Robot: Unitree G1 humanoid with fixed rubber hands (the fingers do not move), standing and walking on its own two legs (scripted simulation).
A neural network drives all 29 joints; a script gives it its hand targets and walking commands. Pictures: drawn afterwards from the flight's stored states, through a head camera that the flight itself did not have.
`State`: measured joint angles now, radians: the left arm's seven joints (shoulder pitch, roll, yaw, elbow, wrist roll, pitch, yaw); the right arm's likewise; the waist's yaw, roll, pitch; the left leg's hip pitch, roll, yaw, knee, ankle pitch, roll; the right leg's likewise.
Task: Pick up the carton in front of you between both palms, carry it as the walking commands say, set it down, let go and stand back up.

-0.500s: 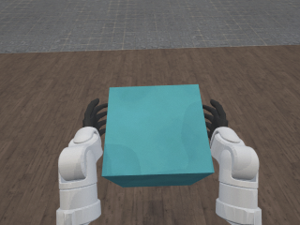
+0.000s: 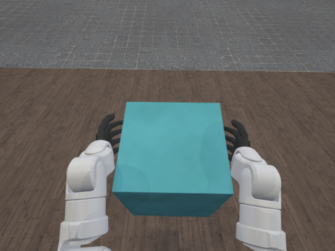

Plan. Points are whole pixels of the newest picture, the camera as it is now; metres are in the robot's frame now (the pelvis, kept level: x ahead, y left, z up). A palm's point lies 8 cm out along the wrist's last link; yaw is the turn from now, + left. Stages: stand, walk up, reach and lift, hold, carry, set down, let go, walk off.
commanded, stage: carry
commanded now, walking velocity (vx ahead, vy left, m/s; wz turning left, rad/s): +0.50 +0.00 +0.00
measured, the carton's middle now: (171, 165) +0.33 +0.01 +0.03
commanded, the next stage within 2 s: none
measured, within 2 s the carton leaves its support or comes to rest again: neither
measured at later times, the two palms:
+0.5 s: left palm (136, 76) +0.64 +0.14 +0.07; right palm (224, 80) +0.65 -0.16 +0.07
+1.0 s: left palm (137, 46) +0.96 +0.18 +0.02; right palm (202, 49) +0.96 -0.12 +0.02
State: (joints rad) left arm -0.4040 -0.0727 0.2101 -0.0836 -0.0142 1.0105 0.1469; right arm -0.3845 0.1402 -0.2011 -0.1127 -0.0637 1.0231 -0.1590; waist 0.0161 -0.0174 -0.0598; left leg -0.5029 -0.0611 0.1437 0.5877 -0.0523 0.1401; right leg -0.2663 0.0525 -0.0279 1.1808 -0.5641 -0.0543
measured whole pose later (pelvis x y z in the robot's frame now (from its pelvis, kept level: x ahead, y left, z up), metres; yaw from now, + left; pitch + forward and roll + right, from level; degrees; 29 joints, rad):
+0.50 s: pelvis +0.32 -0.02 -0.04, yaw +1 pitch +4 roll -1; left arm -0.38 -0.12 0.20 -0.12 0.04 0.98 0.16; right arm -0.40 0.06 -0.18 -0.09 0.02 1.01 -0.17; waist 0.01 0.03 -0.06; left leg -0.33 -0.06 0.02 1.24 -0.53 0.05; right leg -0.49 0.06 -0.15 0.59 -0.06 -0.15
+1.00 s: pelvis +0.63 +0.02 -0.09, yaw +0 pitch +5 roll +0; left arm -0.41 -0.07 0.21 -0.02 -0.01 1.00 0.15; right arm -0.39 0.14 -0.21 -0.06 -0.07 1.00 -0.16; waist 0.03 -0.02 -0.10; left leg -0.51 -0.05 0.12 0.60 -0.10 0.13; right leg -0.29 0.05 -0.02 1.17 -0.58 -0.05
